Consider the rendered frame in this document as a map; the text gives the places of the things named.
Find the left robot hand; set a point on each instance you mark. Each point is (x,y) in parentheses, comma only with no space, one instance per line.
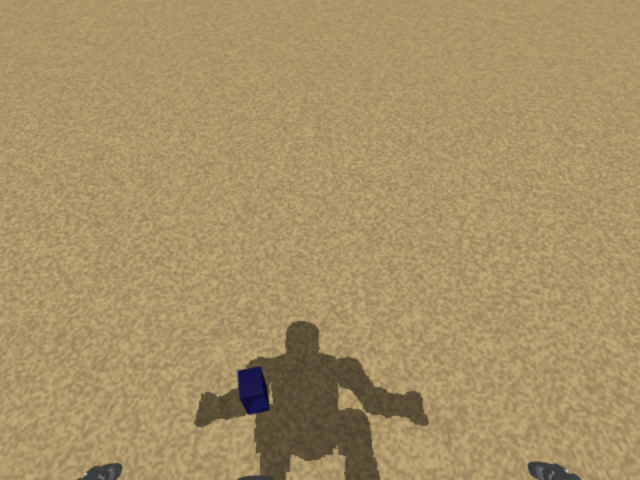
(107,472)

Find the carton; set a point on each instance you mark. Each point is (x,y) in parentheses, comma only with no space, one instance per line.
(253,390)

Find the right robot hand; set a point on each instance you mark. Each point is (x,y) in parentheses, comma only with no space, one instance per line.
(546,471)

